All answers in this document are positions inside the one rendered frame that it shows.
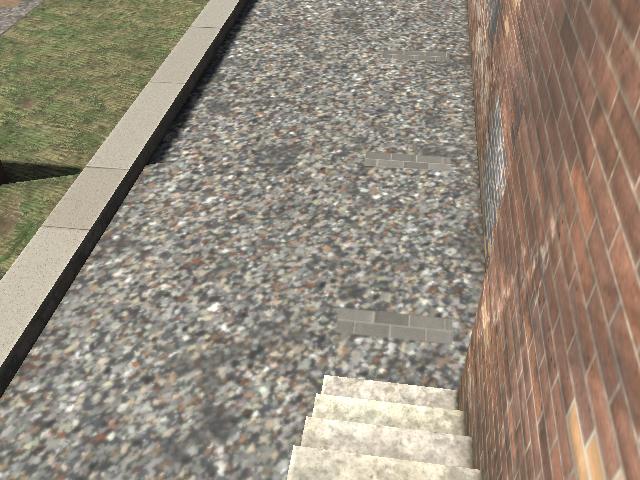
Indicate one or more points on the stairs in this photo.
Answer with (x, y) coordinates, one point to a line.
(373, 430)

